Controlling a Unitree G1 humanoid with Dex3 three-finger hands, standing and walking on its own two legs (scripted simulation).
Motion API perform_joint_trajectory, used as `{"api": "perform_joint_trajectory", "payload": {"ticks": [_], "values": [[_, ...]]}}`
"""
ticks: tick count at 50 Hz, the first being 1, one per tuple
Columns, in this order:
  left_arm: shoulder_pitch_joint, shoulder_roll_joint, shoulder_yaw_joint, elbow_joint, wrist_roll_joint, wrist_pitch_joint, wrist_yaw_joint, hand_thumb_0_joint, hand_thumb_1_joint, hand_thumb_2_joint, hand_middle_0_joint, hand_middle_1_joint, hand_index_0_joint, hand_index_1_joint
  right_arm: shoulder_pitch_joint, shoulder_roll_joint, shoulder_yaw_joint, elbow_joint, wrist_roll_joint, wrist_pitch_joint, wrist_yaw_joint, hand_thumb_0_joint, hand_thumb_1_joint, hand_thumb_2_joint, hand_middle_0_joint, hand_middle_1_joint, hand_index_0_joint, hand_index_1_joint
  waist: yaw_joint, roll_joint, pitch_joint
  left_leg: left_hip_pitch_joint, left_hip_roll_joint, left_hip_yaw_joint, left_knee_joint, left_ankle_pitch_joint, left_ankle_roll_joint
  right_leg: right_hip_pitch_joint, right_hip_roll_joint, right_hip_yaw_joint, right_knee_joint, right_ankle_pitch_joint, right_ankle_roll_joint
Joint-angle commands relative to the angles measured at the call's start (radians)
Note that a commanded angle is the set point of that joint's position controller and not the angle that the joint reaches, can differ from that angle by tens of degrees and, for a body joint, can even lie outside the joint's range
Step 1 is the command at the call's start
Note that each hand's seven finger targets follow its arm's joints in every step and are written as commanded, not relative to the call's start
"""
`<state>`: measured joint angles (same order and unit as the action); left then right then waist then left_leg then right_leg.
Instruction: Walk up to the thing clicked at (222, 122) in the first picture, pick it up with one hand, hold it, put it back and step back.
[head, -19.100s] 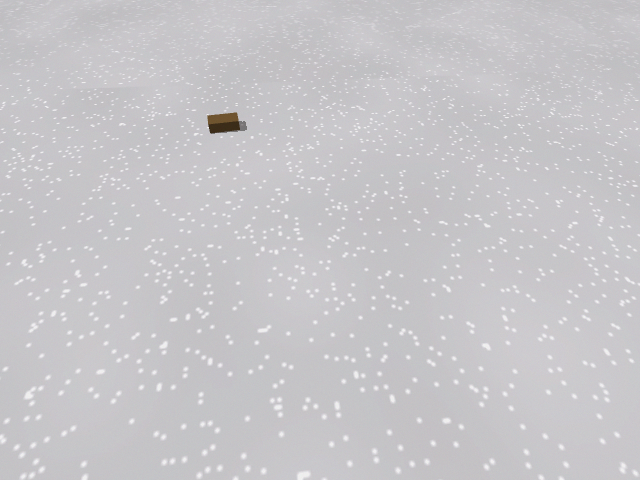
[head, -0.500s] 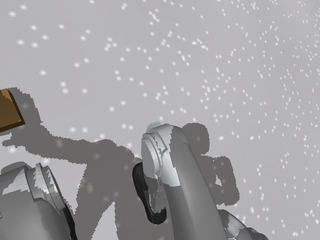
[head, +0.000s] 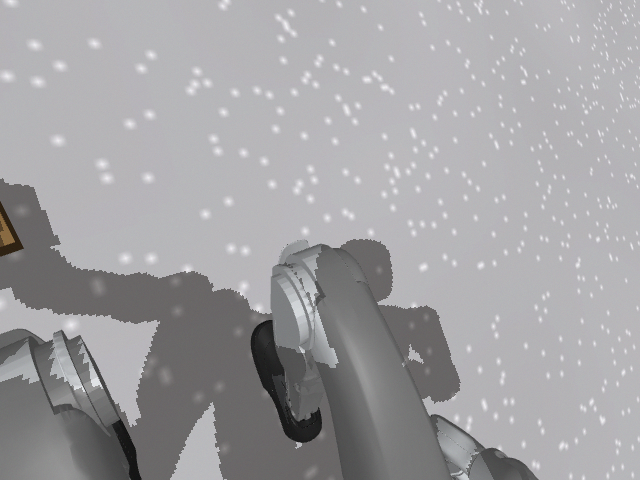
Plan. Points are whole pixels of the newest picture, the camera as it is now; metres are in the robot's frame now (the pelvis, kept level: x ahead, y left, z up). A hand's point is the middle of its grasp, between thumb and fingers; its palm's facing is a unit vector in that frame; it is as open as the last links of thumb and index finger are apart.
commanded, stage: close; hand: left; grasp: from above
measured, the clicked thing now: out of the picture +0.43 +0.30 -0.27
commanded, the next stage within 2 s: settle in 1.10 s
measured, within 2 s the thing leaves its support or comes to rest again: leaves its support in 1.52 s
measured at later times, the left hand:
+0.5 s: hand out of the picture +0.42 +0.31 -0.24, palm faces -0.45 -0.14 -0.88, open 12.0 cm
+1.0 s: hand out of the picture +0.42 +0.31 -0.24, palm faces -0.44 -0.14 -0.89, open 11.8 cm
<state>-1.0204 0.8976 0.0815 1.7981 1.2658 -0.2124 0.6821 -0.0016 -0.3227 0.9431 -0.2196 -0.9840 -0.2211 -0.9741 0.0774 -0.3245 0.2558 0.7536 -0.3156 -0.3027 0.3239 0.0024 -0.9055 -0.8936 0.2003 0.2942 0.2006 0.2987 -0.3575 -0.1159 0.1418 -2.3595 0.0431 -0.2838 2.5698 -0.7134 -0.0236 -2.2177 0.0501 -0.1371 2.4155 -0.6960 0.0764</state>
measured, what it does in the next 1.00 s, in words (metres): stands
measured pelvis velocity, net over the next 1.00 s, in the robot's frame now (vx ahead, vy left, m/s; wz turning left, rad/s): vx -0.01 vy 0.00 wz -0.01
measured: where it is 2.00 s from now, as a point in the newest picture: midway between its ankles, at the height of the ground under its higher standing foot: (216, 443)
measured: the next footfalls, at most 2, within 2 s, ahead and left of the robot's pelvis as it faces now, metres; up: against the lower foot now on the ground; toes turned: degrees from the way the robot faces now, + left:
none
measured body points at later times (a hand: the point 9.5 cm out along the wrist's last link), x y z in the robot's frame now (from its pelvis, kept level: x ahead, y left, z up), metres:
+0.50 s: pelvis +0.00 +0.00 +0.01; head +0.26 +0.13 +0.35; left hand +0.44 +0.31 -0.19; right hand +0.06 -0.25 -0.06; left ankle +0.06 +0.13 -0.26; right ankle +0.11 -0.13 -0.26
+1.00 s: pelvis -0.01 +0.00 +0.01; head +0.26 +0.13 +0.35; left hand +0.44 +0.31 -0.19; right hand +0.06 -0.24 -0.05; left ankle +0.06 +0.13 -0.26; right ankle +0.11 -0.13 -0.26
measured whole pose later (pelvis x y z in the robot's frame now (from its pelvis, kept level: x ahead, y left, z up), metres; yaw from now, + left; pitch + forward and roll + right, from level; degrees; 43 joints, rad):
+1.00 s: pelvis -0.01 +0.00 +0.01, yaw -1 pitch +26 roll -14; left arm -1.03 0.91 0.03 1.78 1.22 -0.19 0.68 -0.01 -0.20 0.70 -0.46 -0.78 -0.43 -0.77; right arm 0.07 -0.34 0.29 0.70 -0.29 -0.32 0.31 0.00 -0.91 -0.90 0.20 0.29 0.20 0.30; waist -0.36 -0.13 0.16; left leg -2.34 0.05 -0.29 2.54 -0.70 -0.02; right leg -2.19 0.06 -0.15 2.37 -0.67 0.08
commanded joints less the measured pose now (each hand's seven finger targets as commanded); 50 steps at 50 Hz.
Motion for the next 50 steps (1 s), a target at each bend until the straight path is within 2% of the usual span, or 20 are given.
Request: {"api": "perform_joint_trajectory", "payload": {"ticks": [1, 3, 4, 5, 7, 8, 12, 14, 17, 19, 25, 26, 29, 32, 36, 39, 41, 47, 48, 50], "values": [[-0.213, 0.119, -0.023, -0.098, -0.014, -0.008, 0.048, 0.0, -0.257, 0.945, -0.249, -0.983, -0.258, -0.974, 0.159, -0.319, -0.084, 0.002, 0.008, -0.01, -0.002, 0.0, -0.895, -0.9, 0.2, 0.299, 0.2, 0.299, -0.058, 0.45, -0.596, 0.493, 0.012, 0.136, -0.252, 0.196, 0.019, 0.319, 0.049, -0.147, -0.214, 0.283, -0.082], [-0.226, 0.119, -0.019, -0.103, -0.016, -0.009, 0.055, 0.0, -0.235, 0.933, -0.258, -0.99, -0.273, -0.975, 0.17, -0.323, -0.084, 0.002, 0.007, -0.013, 0.002, 0.0, -0.895, -0.9, 0.2, 0.299, 0.2, 0.299, -0.062, 0.469, -0.604, 0.507, 0.014, 0.13, -0.255, 0.211, 0.018, 0.317, 0.051, -0.152, -0.209, 0.297, -0.083], [-0.225, 0.108, -0.034, -0.102, -0.019, -0.006, 0.052, 0.0, -0.225, 0.925, -0.266, -0.988, -0.282, -0.97, 0.163, -0.32, -0.081, 0.003, 0.008, -0.018, 0.005, 0.0, -0.897, -0.9, 0.2, 0.299, 0.2, 0.299, -0.064, 0.469, -0.593, 0.508, 0.013, 0.136, -0.249, 0.207, 0.016, 0.319, 0.049, -0.149, -0.21, 0.298, -0.08], [-0.236, 0.128, -0.019, -0.12, -0.022, -0.008, 0.062, 0.0, -0.226, 0.932, -0.269, -0.985, -0.282, -0.971, 0.167, -0.328, -0.083, 0.006, 0.006, -0.016, 0.003, 0.0, -0.896, -0.9, 0.2, 0.299, 0.2, 0.299, -0.061, 0.466, -0.61, 0.502, 0.015, 0.135, -0.255, 0.206, 0.017, 0.336, 0.055, -0.148, -0.225, 0.298, -0.081], [-0.228, 0.121, -0.024, -0.116, -0.024, -0.002, 0.066, 0.0, -0.194, 0.911, -0.288, -0.989, -0.307, -0.969, 0.167, -0.327, -0.083, 0.006, 0.011, -0.016, 0.004, 0.0, -0.898, -0.9, 0.2, 0.299, 0.2, 0.299, -0.063, 0.461, -0.618, 0.502, 0.017, 0.137, -0.255, 0.212, 0.018, 0.354, 0.058, -0.143, -0.232, 0.306, -0.081], [-0.238, 0.112, -0.033, -0.11, -0.026, -0.001, 0.069, 0.0, -0.194, 0.917, -0.295, -0.987, -0.311, -0.97, 0.16, -0.327, -0.081, 0.006, 0.011, -0.02, 0.004, 0.0, -0.899, -0.901, 0.2, 0.299, 0.2, 0.299, -0.066, 0.45, -0.593, 0.479, 0.015, 0.134, -0.25, 0.194, 0.019, 0.329, 0.053, -0.148, -0.232, 0.29, -0.08], [-0.244, 0.111, -0.032, -0.099, -0.028, 0.007, 0.062, 0.0, -0.159, 0.881, -0.308, -0.976, -0.332, -0.951, 0.17, -0.323, -0.08, -0.001, 0.01, -0.024, 0.009, 0.0, -0.898, -0.901, 0.2, 0.299, 0.2, 0.299, -0.072, 0.448, -0.576, 0.478, 0.015, 0.13, -0.258, 0.176, 0.019, 0.314, 0.05, -0.153, -0.229, 0.266, -0.082], [-0.241, 0.124, -0.025, -0.104, -0.031, 0.008, 0.063, 0.0, -0.152, 0.909, -0.329, -0.964, -0.342, -0.95, 0.175, -0.333, -0.081, -0.004, 0.016, -0.022, 0.007, 0.0, -0.897, -0.901, 0.2, 0.299, 0.2, 0.299, -0.072, 0.442, -0.592, 0.488, 0.016, 0.126, -0.263, 0.189, 0.02, 0.329, 0.055, -0.152, -0.233, 0.282, -0.081], [-0.241, 0.106, -0.045, -0.1, -0.031, 0.008, 0.057, 0.0, -0.123, 0.887, -0.346, -0.966, -0.364, -0.947, 0.165, -0.328, -0.076, -0.008, 0.015, -0.025, 0.006, 0.0, -0.899, -0.902, 0.2, 0.299, 0.2, 0.299, -0.078, 0.449, -0.582, 0.491, 0.016, 0.127, -0.257, 0.192, 0.019, 0.33, 0.052, -0.152, -0.232, 0.29, -0.079], [-0.236, 0.118, -0.037, -0.086, -0.034, 0.011, 0.055, 0.0, -0.096, 0.895, -0.374, -0.959, -0.387, -0.945, 0.169, -0.329, -0.077, -0.005, 0.021, -0.023, 0.002, 0.0, -0.9, -0.902, 0.2, 0.299, 0.2, 0.299, -0.073, 0.461, -0.577, 0.493, 0.016, 0.131, -0.269, 0.183, 0.017, 0.329, 0.056, -0.149, -0.236, 0.281, -0.082], [-0.233, 0.104, -0.058, -0.113, -0.045, 0.008, 0.043, 0.0, -0.021, 0.889, -0.429, -0.945, -0.443, -0.93, 0.157, -0.334, -0.08, -0.009, 0.025, -0.027, -0.004, 0.0, -0.899, -0.902, 0.2, 0.299, 0.199, 0.299, -0.072, 0.457, -0.582, 0.501, 0.018, 0.124, -0.28, 0.167, 0.015, 0.328, 0.057, -0.15, -0.243, 0.267, -0.085], [-0.243, 0.09, -0.069, -0.107, -0.043, 0.01, 0.038, 0.0, -0.023, 0.914, -0.446, -0.934, -0.448, -0.931, 0.153, -0.329, -0.077, -0.015, 0.027, -0.03, -0.002, 0.0, -0.899, -0.902, 0.2, 0.299, 0.199, 0.299, -0.08, 0.445, -0.566, 0.495, 0.017, 0.122, -0.269, 0.166, 0.015, 0.314, 0.05, -0.153, -0.235, 0.273, -0.081], [-0.235, 0.114, -0.06, -0.111, -0.046, 0.01, 0.041, 0.0, 0.016, 0.893, -0.477, -0.909, -0.479, -0.906, 0.156, -0.334, -0.076, -0.009, 0.027, -0.028, -0.005, 0.0, -0.899, -0.902, 0.2, 0.299, 0.199, 0.299, -0.067, 0.445, -0.568, 0.484, 0.017, 0.125, -0.279, 0.161, 0.016, 0.323, 0.053, -0.148, -0.249, 0.259, -0.083], [-0.223, 0.107, -0.061, -0.099, -0.051, 0.012, 0.038, 0.0, 0.032, 0.905, -0.499, -0.901, -0.495, -0.905, 0.156, -0.333, -0.071, -0.021, 0.025, -0.024, -0.01, 0.0, -0.899, -0.903, 0.2, 0.299, 0.199, 0.299, -0.076, 0.428, -0.556, 0.471, 0.017, 0.128, -0.276, 0.146, 0.019, 0.328, 0.057, -0.146, -0.259, 0.252, -0.082], [-0.23, 0.111, -0.058, -0.114, -0.048, 0.014, 0.04, 0.0, 0.078, 0.895, -0.532, -0.887, -0.529, -0.89, 0.163, -0.331, -0.073, -0.019, 0.029, -0.021, -0.012, 0.0, -0.9, -0.903, 0.2, 0.299, 0.199, 0.299, -0.066, 0.453, -0.584, 0.497, 0.02, 0.118, -0.283, 0.178, 0.014, 0.327, 0.056, -0.151, -0.244, 0.281, -0.084], [-0.223, 0.112, -0.057, -0.094, -0.047, 0.018, 0.033, 0.0, 0.122, 0.902, -0.58, -0.86, -0.568, -0.872, 0.17, -0.335, -0.068, -0.03, 0.026, -0.024, -0.007, 0.0, -0.899, -0.903, 0.2, 0.299, 0.199, 0.299, -0.079, 0.448, -0.555, 0.497, 0.018, 0.118, -0.29, 0.169, 0.015, 0.315, 0.056, -0.157, -0.242, 0.272, -0.084], [-0.225, 0.132, -0.041, -0.105, -0.05, 0.017, 0.035, 0.0, 0.141, 0.888, -0.604, -0.832, -0.587, -0.848, 0.174, -0.34, -0.07, -0.028, 0.03, -0.021, -0.011, 0.0, -0.9, -0.903, 0.2, 0.299, 0.199, 0.299, -0.072, 0.448, -0.572, 0.5, 0.021, 0.117, -0.288, 0.184, 0.015, 0.332, 0.057, -0.152, -0.248, 0.283, -0.083], [-0.218, 0.125, -0.057, -0.101, -0.054, 0.019, 0.021, 0.0, 0.211, 0.892, -0.672, -0.802, -0.647, -0.828, 0.165, -0.332, -0.064, -0.039, 0.029, -0.018, -0.014, 0.0, -0.9, -0.903, 0.2, 0.299, 0.199, 0.299, -0.074, 0.438, -0.552, 0.482, 0.019, 0.125, -0.286, 0.15, 0.018, 0.328, 0.056, -0.146, -0.258, 0.254, -0.083], [-0.226, 0.135, -0.04, -0.105, -0.06, 0.016, 0.026, 0.0, 0.225, 0.892, -0.69, -0.789, -0.661, -0.819, 0.178, -0.341, -0.069, -0.033, 0.03, -0.017, -0.017, 0.0, -0.9, -0.903, 0.2, 0.299, 0.199, 0.299, -0.07, 0.443, -0.563, 0.489, 0.02, 0.117, -0.297, 0.155, 0.017, 0.326, 0.054, -0.153, -0.256, 0.253, -0.084], [-0.209, 0.136, -0.045, -0.089, -0.051, 0.015, 0.023, 0.0, 0.258, 0.886, -0.717, -0.777, -0.688, -0.807, 0.173, -0.335, -0.063, -0.04, 0.029, -0.013, -0.018, 0.0, -0.9, -0.903, 0.2, 0.299, 0.199, 0.299, -0.072, 0.438, -0.56, 0.491, 0.021, 0.117, -0.295, 0.155, 0.016, 0.328, 0.057, -0.151, -0.253, 0.256, -0.084]]}}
